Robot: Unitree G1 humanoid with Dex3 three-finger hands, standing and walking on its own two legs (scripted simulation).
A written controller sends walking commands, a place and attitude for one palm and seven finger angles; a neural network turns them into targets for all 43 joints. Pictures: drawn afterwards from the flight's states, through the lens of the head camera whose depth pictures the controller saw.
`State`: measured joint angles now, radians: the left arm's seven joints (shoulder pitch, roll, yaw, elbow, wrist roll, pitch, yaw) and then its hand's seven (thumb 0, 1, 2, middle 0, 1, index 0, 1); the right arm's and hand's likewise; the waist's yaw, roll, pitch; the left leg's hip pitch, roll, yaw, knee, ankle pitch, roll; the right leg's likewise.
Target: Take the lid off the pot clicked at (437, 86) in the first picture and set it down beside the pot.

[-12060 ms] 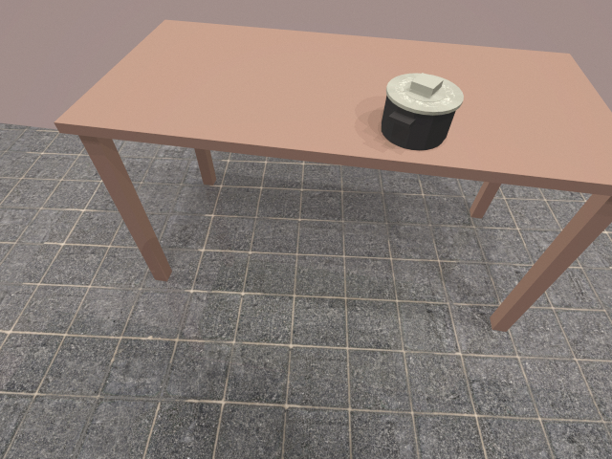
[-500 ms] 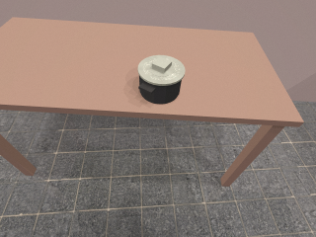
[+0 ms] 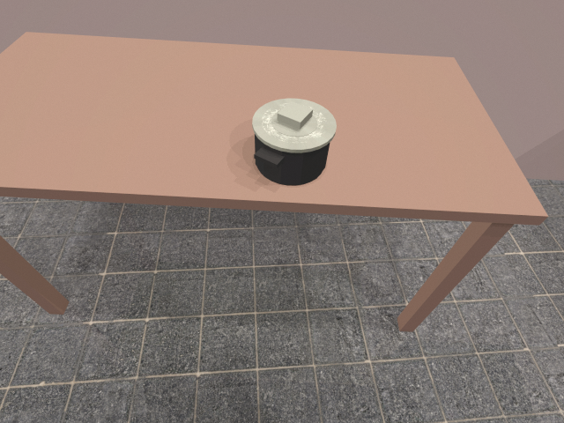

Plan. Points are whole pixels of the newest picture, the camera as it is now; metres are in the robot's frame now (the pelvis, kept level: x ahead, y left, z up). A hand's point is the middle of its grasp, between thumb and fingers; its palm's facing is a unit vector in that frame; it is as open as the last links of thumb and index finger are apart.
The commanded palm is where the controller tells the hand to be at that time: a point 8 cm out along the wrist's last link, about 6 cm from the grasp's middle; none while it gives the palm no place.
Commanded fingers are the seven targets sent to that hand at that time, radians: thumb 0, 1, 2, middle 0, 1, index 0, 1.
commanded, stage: look again from close up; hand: left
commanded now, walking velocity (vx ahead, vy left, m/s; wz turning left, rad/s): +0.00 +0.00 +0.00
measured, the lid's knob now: (295, 114) +0.64 +0.02 +0.08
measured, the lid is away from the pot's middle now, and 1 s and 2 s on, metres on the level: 0.00 0.00 0.00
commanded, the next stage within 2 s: shuffle to correct the standing spot in 0.18 s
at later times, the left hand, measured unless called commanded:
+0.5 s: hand out of the picture -0.02 +0.15 -0.19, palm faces +0.05 -0.99 -0.14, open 7.3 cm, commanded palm none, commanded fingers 0.00 0.90 0.90 -0.20 -0.30 -0.20 -0.30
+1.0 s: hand out of the picture +0.04 +0.10 -0.20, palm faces +0.03 -0.99 -0.12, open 7.4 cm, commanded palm none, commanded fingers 0.00 0.90 0.90 -0.20 -0.30 -0.20 -0.30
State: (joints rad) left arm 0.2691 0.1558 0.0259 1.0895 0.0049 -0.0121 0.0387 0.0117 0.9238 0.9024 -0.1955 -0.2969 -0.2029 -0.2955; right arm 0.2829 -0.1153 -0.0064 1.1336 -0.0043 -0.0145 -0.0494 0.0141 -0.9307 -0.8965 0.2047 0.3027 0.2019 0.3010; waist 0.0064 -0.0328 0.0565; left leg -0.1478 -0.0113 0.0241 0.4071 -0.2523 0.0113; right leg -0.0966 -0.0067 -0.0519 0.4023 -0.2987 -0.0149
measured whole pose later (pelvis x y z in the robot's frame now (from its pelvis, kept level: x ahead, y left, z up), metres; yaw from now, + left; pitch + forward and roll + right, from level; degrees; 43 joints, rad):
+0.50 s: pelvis +0.01 -0.01 -0.01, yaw +0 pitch +0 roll +2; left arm 0.33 0.15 0.04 1.11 0.02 0.00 0.01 0.01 0.91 0.90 -0.20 -0.30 -0.20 -0.30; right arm 0.31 -0.09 -0.02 1.11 -0.01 -0.02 -0.04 0.01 -0.92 -0.90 0.20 0.30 0.20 0.30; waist 0.00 -0.06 0.03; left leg -0.17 -0.02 0.03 0.46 -0.29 0.01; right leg -0.15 -0.02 -0.05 0.52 -0.37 -0.02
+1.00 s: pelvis +0.10 -0.05 -0.02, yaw -2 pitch -2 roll +1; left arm 0.40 0.13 0.04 1.11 0.00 -0.02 0.03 0.01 0.91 0.90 -0.20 -0.30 -0.20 -0.30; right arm 0.11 -0.10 -0.03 0.96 -0.02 -0.07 -0.03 0.01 -0.92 -0.90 0.20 0.30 0.20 0.30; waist 0.00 -0.09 0.13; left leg -0.34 -0.01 0.13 0.62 -0.25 0.07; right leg -0.25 0.06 -0.02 1.09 -0.53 -0.05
